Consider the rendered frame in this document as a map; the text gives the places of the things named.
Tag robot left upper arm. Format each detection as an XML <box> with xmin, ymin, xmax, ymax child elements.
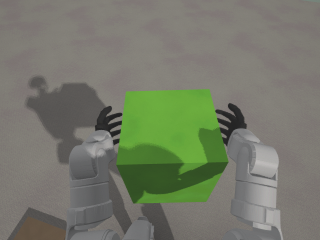
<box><xmin>70</xmin><ymin>229</ymin><xmax>121</xmax><ymax>240</ymax></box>

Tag right robot hand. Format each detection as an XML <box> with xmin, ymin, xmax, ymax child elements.
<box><xmin>215</xmin><ymin>103</ymin><xmax>247</xmax><ymax>146</ymax></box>

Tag carton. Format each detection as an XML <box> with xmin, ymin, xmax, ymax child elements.
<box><xmin>116</xmin><ymin>89</ymin><xmax>229</xmax><ymax>204</ymax></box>

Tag left robot hand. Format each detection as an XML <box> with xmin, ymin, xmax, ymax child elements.
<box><xmin>95</xmin><ymin>106</ymin><xmax>123</xmax><ymax>145</ymax></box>

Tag left robot thigh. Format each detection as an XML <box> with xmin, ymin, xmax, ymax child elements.
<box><xmin>122</xmin><ymin>220</ymin><xmax>154</xmax><ymax>240</ymax></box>

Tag robot right upper arm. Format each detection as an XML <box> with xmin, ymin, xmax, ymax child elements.
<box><xmin>222</xmin><ymin>228</ymin><xmax>276</xmax><ymax>240</ymax></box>

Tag robot right forearm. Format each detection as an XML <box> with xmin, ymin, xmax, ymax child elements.
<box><xmin>227</xmin><ymin>128</ymin><xmax>283</xmax><ymax>240</ymax></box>

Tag left robot shin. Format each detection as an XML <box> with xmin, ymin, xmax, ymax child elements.
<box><xmin>137</xmin><ymin>216</ymin><xmax>149</xmax><ymax>222</ymax></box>

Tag robot left forearm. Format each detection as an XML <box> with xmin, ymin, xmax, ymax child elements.
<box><xmin>65</xmin><ymin>130</ymin><xmax>116</xmax><ymax>240</ymax></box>

